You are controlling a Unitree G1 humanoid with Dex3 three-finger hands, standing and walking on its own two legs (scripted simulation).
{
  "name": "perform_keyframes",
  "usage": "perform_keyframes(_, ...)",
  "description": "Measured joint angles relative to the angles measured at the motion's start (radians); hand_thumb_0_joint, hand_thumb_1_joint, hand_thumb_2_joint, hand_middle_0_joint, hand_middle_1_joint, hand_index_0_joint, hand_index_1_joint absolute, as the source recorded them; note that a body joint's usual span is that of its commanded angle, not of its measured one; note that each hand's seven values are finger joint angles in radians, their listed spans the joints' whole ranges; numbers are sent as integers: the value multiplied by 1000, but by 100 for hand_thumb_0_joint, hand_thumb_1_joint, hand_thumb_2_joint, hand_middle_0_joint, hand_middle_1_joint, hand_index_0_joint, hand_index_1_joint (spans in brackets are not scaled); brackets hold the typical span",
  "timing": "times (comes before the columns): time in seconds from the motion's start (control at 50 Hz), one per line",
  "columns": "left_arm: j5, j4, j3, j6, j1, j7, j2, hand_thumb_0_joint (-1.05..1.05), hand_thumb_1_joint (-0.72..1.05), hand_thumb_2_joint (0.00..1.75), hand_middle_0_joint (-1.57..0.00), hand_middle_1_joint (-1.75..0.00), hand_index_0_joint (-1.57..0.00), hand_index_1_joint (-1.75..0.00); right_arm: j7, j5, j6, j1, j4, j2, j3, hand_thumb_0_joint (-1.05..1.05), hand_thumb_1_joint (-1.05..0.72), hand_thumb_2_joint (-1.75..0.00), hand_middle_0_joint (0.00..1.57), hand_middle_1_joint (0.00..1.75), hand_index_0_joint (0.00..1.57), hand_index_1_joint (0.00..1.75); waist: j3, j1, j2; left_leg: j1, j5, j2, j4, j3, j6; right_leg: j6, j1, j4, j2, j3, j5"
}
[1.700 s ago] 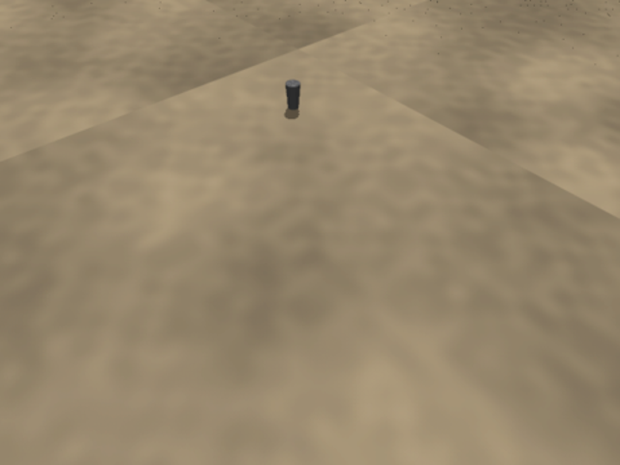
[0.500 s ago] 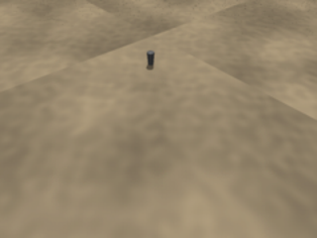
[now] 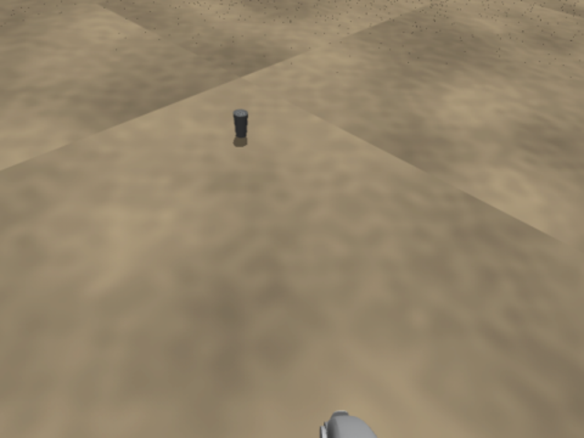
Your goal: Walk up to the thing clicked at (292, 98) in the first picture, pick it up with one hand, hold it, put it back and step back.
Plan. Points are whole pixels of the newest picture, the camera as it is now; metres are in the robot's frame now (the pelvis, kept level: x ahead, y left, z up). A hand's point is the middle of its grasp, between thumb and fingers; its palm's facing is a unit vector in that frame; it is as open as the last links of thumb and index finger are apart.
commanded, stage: walk up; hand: left
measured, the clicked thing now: (240, 124) +1.97 +0.15 -0.70
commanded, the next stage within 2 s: none
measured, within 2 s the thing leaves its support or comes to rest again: neither
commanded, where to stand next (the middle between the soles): +1.63 -0.07 m, yaw +0 degrees
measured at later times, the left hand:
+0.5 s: hand (152, 305) +0.40 +0.24 -0.15, palm faces -0.03 -0.95 -0.31, open 7.4 cm
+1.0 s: hand (163, 187) +0.74 +0.28 -0.14, palm faces -0.14 -0.94 -0.32, open 7.4 cm
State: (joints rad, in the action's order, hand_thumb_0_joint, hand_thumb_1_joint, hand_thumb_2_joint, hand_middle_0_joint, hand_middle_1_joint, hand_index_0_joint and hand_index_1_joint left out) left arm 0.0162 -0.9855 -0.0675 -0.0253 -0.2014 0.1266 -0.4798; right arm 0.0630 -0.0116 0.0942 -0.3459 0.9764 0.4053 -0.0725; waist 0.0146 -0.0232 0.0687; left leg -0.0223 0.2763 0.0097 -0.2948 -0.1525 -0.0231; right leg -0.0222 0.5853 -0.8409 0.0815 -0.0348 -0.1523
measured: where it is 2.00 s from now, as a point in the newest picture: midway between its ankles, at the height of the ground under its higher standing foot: (271, 241)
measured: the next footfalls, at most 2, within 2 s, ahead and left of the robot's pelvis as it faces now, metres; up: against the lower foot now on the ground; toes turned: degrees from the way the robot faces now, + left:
right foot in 0.20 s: +0.34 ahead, -0.16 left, +0.00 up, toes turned -6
left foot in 0.62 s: +0.57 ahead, +0.14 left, +0.00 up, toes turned +7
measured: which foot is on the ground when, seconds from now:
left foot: down 0.00-0.22, up 0.24-0.60, down 0.62-1.00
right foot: up 0.00-0.18, down 0.20-0.62, up 0.64-1.00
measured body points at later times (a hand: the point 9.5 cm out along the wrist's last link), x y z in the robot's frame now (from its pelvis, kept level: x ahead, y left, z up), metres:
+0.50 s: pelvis +0.32 -0.02 -0.01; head +0.34 -0.01 +0.44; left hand +0.41 +0.29 -0.13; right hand +0.41 -0.35 -0.11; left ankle +0.44 +0.13 -0.71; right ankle +0.30 -0.15 -0.74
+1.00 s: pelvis +0.62 +0.02 -0.01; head +0.64 +0.03 +0.44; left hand +0.75 +0.33 -0.12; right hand +0.61 -0.31 -0.11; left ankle +0.53 +0.13 -0.74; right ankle +0.78 -0.14 -0.71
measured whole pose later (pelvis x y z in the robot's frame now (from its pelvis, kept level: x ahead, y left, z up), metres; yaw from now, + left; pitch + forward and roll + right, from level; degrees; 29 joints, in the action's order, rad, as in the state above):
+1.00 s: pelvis +0.62 +0.02 -0.01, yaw -3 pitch -1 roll +1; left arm 0.02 -0.92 -0.05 -0.03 -0.17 0.11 -0.44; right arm 0.06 0.00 0.09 -0.38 0.91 0.40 -0.05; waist 0.07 -0.04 0.04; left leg -0.02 0.35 0.04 -0.36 -0.17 0.00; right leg 0.02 0.55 -0.62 0.10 0.04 -0.07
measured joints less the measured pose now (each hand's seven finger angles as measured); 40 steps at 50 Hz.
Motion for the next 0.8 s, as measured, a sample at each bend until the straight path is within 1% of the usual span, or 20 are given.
perform_keyframes(0.06, 0, 12, 4, 6, 35, 5, 9, 1, 91, 90, -20, -30, -20, -30, 2, 2, -4, -30, 6, -1, 2, 1, -90, -90, 20, 30, 20, 30, 9, -12, -14, -70, 31, 0, 42, -3, 13, 8, 19, 93, 18, 15, 66)
perform_keyframes(0.12, 1, 25, 10, 10, 74, 6, 22, 1, 91, 90, -20, -30, -20, -30, 0, 1, -9, -52, 7, 0, 2, 1, -90, -90, 20, 30, 20, 30, 18, -22, -31, -130, 83, 7, 58, -5, 29, 25, -4, 208, 26, 52, 98)
perform_keyframes(0.16, 3, 32, 12, 12, 103, 3, 31, 1, 91, 90, -20, -30, -20, -30, -4, -1, -13, -66, 4, 1, 2, 1, -90, -90, 20, 30, 20, 30, 19, -33, -42, -161, 132, 18, 48, -5, 46, 42, -36, 269, 16, 80, 94)
perform_keyframes(0.2, 3, 46, 11, 7, 129, -3, 39, 1, 91, 90, -20, -30, -20, -30, -11, -5, -20, -80, -2, 3, 2, 1, -90, -90, 21, 30, 20, 30, 21, -42, -56, -167, 212, 43, -26, 1, 57, 63, -88, 318, -12, 112, 78)
perform_keyframes(0.22, 3, 53, 5, -2, 144, -12, 53, 1, 91, 90, -20, -30, -20, -30, -15, -8, -27, -75, 0, 9, 2, 1, -90, -90, 21, 30, 20, 30, 35, -35, -81, -145, 261, 77, -130, 1, 48, 61, -96, 296, -39, 122, 103)
perform_keyframes(0.24, 6, 67, 0, -13, 154, -20, 66, 1, 91, 90, -20, -30, -20, -30, -21, -4, -37, -60, 2, 8, 3, 1, -90, -90, 20, 30, 20, 30, 53, -30, -99, -90, 269, 108, -296, 21, 24, 56, -95, 247, -57, 132, 67)
perform_keyframes(0.28, -1, 98, -1, -34, 159, -32, 85, 1, 91, 90, -20, -30, -20, -30, -27, 11, -45, -28, -6, -3, 13, 1, -90, -90, 20, 30, 20, 30, 79, -19, -92, 70, 221, 83, -653, 108, 1, 54, -115, 195, -57, 130, -6)
perform_keyframes(0.3, -8, 108, 4, -39, 155, -37, 99, 1, 91, 90, -20, -30, -20, -30, -27, 17, -42, -12, -10, -2, 17, 1, -90, -90, 20, 30, 20, 30, 88, -14, -95, 150, 187, 69, -784, 136, -7, 54, -144, 205, -57, 132, -23)
perform_keyframes(0.34, -17, 119, 16, -48, 131, -47, 120, 0, 91, 90, -20, -30, -20, -30, -24, 22, -33, 19, -22, 4, 22, 1, -90, -90, 20, 30, 20, 30, 92, 0, -103, 287, 114, 62, -893, 159, -20, 51, -214, 253, -61, 133, -38)
perform_keyframes(0.38, -18, 116, 23, -55, 94, -52, 131, 0, 91, 90, -21, -30, -20, -30, -17, 18, -25, 48, -46, 12, 19, 1, -90, -90, 20, 30, 20, 30, 86, 10, -112, 394, 65, 77, -856, 165, -22, 46, -283, 307, -68, 134, -49)
perform_keyframes(0.44, -10, 105, 26, -61, 33, -51, 124, 0, 90, 90, -21, -30, -20, -30, 3, 9, -22, 87, -80, 24, 7, 1, -90, -90, 20, 30, 20, 30, 71, 25, -119, 514, 25, 112, -705, 158, -4, 46, -365, 359, -76, 133, -80)
perform_keyframes(0.48, -1, 97, 23, -61, -2, -48, 107, 0, 90, 90, -21, -30, -20, -30, 17, 2, -24, 108, -91, 28, -2, 1, -90, -90, 20, 30, 20, 30, 59, 37, -114, 560, -9, 132, -568, 143, 11, 41, -411, 379, -76, 132, -109)
perform_keyframes(0.54, 6, 84, 14, -60, -46, -42, 70, 1, 90, 90, -21, -30, -20, -30, 33, -5, -23, 127, -93, 31, -12, 0, -90, -90, 20, 30, 20, 30, 40, 60, -93, 573, -108, 141, -406, 116, 23, 26, -474, 382, -66, 126, -172)
perform_keyframes(0.58, 10, 72, 8, -55, -74, -41, 42, 1, 90, 90, -21, -30, -20, -30, 39, -6, -17, 123, -95, 35, -17, 0, -90, -90, 20, 30, 20, 30, 20, 69, -73, 540, -148, 133, -348, 88, 25, 21, -505, 348, -48, 118, -239)
perform_keyframes(0.6, 12, 66, 5, -52, -90, -42, 31, 1, 90, 90, -21, -30, -20, -30, 39, -7, -10, 116, -99, 43, -20, 0, -90, -90, 20, 30, 20, 30, 8, 71, -66, 507, -141, 123, -322, 75, 20, 24, -511, 307, -36, 112, -283)
perform_keyframes(0.62, 12, 58, 1, -48, -101, -46, 21, 1, 90, 90, -21, -30, -20, -30, 34, -11, 0, 116, -101, 48, -25, 0, -90, -90, 20, 30, 20, 30, 2, 66, -52, 490, -140, 107, -333, 60, 9, 34, -491, 219, -12, 105, -321)
perform_keyframes(0.64, 8, 46, -3, -40, -98, -53, 13, 1, 90, 90, -21, -30, -20, -30, 24, -17, 8, 121, -105, 45, -30, 0, -90, -90, 20, 30, 20, 30, 8, 58, -34, 491, -99, 92, -383, 46, 2, 47, -444, 76, -3, 67, -339)
perform_keyframes(0.68, 1, 27, 3, -26, -86, -68, 4, 1, 91, 90, -20, -30, -20, -30, 9, -3, 14, 121, -109, 29, -25, 0, -90, -90, 20, 30, 20, 30, 17, 38, -17, 465, -37, 78, -414, 33, -6, 66, -330, -188, -44, -4, -319)
perform_keyframes(0.72, -8, 22, 11, -27, -74, -71, -5, 1, 91, 90, -20, -30, -20, -30, 0, 7, 11, 108, -105, 7, -10, 0, -90, -90, 20, 30, 20, 30, 25, 29, 5, 399, -24, 66, -362, 15, -9, 68, -227, -307, -58, -16, -245)
perform_keyframes(0.8, -14, 36, 14, -33, -51, -52, -3, 1, 91, 90, -20, -30, -20, -30, -6, 11, 13, 61, -92, -14, 16, 0, -90, -90, 20, 30, 20, 30, 35, 22, 20, 260, -27, 42, -219, -10, -8, 41, -87, -231, -21, 16, -151)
